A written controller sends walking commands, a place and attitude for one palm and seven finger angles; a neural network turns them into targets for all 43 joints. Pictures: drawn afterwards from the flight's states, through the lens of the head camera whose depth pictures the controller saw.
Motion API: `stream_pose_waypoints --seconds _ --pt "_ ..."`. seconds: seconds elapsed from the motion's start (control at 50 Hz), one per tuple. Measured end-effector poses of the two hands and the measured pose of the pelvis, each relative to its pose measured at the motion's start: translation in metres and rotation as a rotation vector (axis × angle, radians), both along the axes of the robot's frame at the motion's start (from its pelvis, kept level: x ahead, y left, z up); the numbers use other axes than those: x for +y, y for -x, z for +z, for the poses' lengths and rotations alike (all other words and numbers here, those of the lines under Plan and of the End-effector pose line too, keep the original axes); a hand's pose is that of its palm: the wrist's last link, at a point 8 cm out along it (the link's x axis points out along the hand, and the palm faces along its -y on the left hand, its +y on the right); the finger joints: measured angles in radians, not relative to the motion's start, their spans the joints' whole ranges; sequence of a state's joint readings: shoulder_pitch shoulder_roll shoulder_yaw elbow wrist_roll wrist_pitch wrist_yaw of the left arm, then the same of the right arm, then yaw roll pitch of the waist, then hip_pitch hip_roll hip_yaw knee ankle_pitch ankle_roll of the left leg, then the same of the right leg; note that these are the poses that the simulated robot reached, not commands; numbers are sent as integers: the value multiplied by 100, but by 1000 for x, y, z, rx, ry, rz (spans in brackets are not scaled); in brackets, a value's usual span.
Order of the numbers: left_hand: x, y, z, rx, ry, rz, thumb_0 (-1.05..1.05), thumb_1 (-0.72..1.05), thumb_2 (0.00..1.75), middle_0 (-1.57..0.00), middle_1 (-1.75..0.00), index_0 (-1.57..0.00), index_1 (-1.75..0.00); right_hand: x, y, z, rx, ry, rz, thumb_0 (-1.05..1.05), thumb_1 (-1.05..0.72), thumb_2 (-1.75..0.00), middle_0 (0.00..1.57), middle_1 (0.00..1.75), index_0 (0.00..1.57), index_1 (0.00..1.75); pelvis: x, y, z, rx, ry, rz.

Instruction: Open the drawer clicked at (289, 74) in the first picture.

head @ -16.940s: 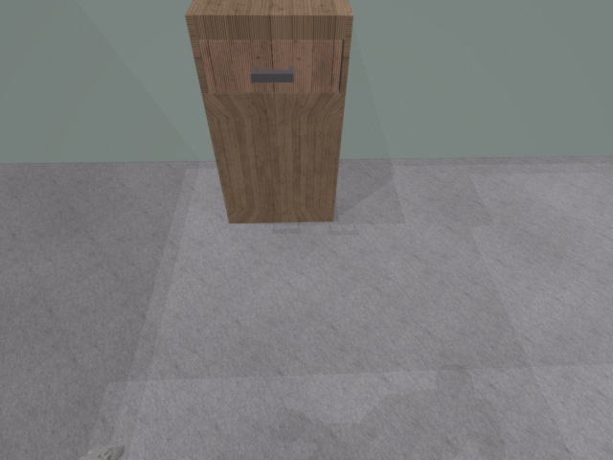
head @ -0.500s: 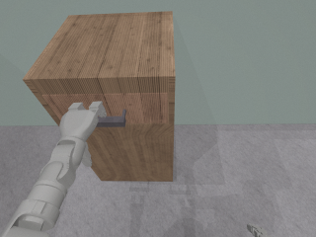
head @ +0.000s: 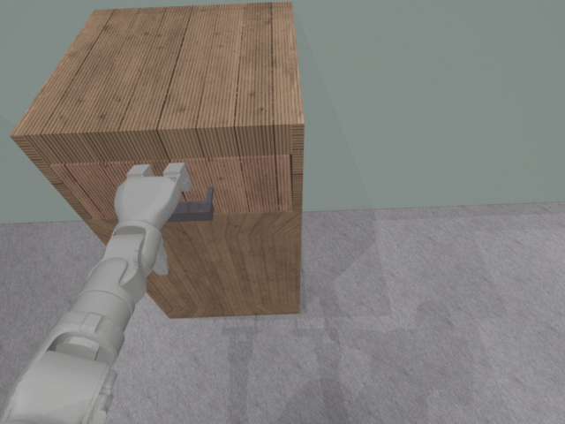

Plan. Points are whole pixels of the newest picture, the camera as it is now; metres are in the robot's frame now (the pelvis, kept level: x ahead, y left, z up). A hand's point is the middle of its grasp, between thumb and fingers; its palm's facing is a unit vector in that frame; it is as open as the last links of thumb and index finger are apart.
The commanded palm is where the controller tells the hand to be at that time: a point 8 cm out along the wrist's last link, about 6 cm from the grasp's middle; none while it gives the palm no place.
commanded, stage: move the hooked fingers above the handle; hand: left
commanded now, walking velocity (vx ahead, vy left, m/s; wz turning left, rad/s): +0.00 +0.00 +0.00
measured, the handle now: (179, 202) +0.50 +0.22 -0.04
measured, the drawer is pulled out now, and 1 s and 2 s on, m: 0.00 0.00 0.00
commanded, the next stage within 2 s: lower the fingers behind the handle in 0.90 s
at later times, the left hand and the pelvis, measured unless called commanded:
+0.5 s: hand (171, 208) +0.45 +0.21 +0.01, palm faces -0.06 -0.04 -1.00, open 13.8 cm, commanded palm +0.43 +0.21 +0.08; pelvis +0.00 +0.00 +0.00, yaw -1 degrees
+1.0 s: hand (159, 213) +0.43 +0.22 +0.02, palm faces -0.05 -0.03 -1.00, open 13.8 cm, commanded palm +0.42 +0.21 +0.08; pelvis +0.01 +0.00 +0.00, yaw +0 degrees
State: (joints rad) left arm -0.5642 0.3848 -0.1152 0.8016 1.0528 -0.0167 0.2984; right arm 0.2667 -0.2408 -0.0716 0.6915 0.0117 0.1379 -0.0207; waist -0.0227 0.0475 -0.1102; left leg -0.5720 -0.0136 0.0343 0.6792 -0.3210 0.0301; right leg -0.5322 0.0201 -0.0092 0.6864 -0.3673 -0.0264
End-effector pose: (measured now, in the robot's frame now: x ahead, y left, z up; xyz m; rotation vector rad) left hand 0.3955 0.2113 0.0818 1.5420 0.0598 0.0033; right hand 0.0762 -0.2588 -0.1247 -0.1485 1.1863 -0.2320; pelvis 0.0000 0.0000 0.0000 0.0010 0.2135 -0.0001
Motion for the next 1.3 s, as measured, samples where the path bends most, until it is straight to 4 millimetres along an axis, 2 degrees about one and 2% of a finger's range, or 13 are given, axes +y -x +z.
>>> stream_pose_waypoints --seconds 0.12,0.26,0.44,0.58,0.8,0.96,1.12,1.3 --pt "-10 -14 -3 5 3 -12 0 -49 31 -32 -120 -32 -120 -1 17 -2 31 5 -21 1 -91 -89 20 30 20 30 1 2 -2 18 2 -4" --pt "-11 -31 -9 17 -9 5 0 -49 31 -32 -120 -32 -120 -5 40 -3 72 20 -56 0 -91 -89 20 30 20 30 0 3 -4 48 4 -12" --pt "-8 -36 -14 27 3 9 0 -49 31 -32 -120 -32 -120 -8 59 -3 129 27 -85 1 -91 -89 20 30 20 30 0 -1 -5 61 5 -20" --pt "2 -33 -14 20 0 21 0 -49 31 -32 -120 -32 -120 -9 51 -2 121 29 -81 1 -91 -89 20 30 20 30 -1 -4 -3 60 6 -18" --pt "-5 -27 -9 4 25 0 0 -49 31 -32 -120 -32 -120 -6 15 -1 49 16 -38 0 -91 -89 20 30 20 30 0 -8 -3 46 6 -11" --pt "7 -21 -7 14 1 32 0 -49 31 -32 -120 -32 -120 -3 -2 2 1 13 -23 0 -91 -89 20 30 20 30 -1 -8 -2 36 5 -9" --pt "2 -15 -11 31 12 -1 0 -49 31 -32 -120 -32 -120 -3 0 0 22 15 -3 0 -91 -89 20 30 20 30 -1 -6 -3 34 6 4" --pt "-1 -20 -25 11 15 -5 0 -49 31 -32 -120 -32 -120 -6 20 -5 59 27 -31 0 -91 -89 20 30 20 30 -1 -3 -8 65 7 -7"
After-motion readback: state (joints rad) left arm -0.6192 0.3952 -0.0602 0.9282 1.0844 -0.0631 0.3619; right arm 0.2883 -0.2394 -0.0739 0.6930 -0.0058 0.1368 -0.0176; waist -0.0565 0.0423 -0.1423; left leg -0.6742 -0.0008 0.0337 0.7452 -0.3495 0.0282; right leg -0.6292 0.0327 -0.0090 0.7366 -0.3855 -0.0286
